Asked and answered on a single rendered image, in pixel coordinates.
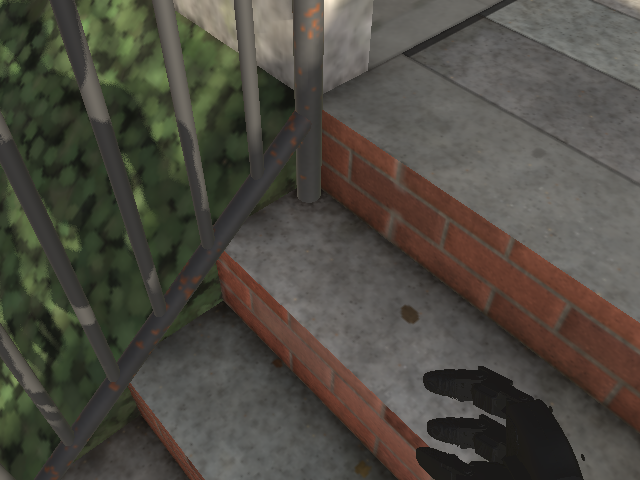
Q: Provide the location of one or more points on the right robot hand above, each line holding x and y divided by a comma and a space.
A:
532, 446

